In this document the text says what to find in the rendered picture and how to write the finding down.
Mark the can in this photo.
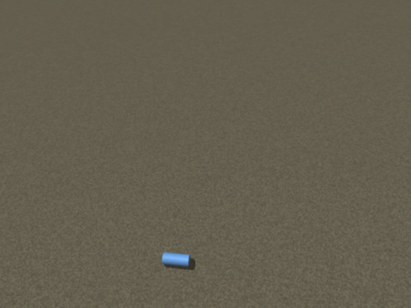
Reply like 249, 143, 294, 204
162, 252, 190, 266

